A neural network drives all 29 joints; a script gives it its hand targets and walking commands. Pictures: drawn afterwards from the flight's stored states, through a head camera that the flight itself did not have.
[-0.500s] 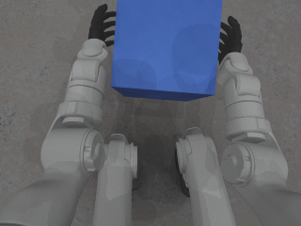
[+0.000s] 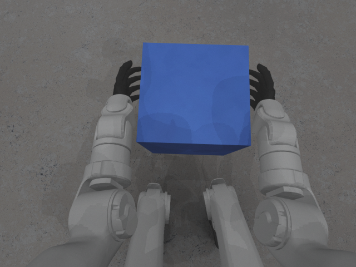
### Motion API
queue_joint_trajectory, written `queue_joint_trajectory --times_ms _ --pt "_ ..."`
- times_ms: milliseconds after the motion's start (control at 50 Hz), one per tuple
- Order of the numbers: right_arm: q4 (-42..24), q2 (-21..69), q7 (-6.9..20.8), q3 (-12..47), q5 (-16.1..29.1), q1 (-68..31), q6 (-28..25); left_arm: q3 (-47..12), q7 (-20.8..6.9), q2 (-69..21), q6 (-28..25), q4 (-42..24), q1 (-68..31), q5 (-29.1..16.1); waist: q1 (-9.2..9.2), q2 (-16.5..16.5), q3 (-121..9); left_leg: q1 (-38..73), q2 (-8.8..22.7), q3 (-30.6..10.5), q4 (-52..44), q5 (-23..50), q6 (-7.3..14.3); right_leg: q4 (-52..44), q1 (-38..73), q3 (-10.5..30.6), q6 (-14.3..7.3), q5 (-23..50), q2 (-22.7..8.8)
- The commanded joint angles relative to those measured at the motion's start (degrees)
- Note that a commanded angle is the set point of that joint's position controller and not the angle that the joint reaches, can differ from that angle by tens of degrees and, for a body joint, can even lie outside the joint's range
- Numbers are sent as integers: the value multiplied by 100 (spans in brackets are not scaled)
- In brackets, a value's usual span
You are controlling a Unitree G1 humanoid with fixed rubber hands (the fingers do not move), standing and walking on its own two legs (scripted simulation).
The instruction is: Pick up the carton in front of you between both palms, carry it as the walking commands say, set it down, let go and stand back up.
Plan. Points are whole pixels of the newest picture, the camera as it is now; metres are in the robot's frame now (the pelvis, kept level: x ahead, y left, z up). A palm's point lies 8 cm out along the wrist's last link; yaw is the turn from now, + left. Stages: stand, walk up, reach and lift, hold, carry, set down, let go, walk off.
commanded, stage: reach and lift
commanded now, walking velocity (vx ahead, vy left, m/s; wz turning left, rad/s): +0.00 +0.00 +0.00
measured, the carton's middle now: (191, 110) +0.47 -0.03 -0.12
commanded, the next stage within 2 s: none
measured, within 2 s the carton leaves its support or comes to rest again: neither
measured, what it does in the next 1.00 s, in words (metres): rises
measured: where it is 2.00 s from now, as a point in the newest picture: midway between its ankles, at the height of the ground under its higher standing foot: (187, 234)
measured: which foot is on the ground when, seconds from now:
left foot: down 0.00-1.00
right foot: down 0.00-1.00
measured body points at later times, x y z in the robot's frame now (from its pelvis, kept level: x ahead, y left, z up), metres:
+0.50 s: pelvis +0.05 +0.00 +0.14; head +0.17 +0.00 +0.58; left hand +0.44 +0.13 +0.10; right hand +0.43 -0.17 +0.10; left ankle +0.10 +0.13 -0.50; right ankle +0.10 -0.14 -0.50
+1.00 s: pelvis +0.09 -0.01 +0.24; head +0.07 -0.01 +0.69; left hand +0.40 +0.14 +0.25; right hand +0.40 -0.16 +0.25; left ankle +0.10 +0.13 -0.50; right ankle +0.10 -0.14 -0.50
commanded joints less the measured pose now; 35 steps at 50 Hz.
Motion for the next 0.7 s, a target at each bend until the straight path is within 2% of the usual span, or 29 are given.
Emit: queue_joint_trajectory --times_ms 0,280,500,680 --pt "234 6019 1570 3601 1065 -3649 -25 -3103 -1435 -6476 -134 -35 -3325 -1035 -128 203 -5661 3558 -389 855 -1312 1155 98 -1182 3640 -985 -162 1310 439" --pt "444 6196 1555 3665 824 -2076 -206 -3132 -1362 -6645 -325 -19 -1761 -816 11 61 -4211 5055 -304 498 -2834 1284 163 -2702 5039 -658 -241 1334 394" --pt "255 6285 1523 3970 719 -803 -315 -3427 -1381 -6708 -402 -349 -544 -755 76 -10 -3343 6541 -165 233 -4148 1806 216 -4014 6636 -359 -311 1855 271" --pt "-63 6280 1537 4280 714 164 -148 -3730 -1448 -6648 -202 -750 437 -781 158 -51 -2475 7933 -51 91 -5301 2479 237 -5185 8112 -159 -329 2552 160"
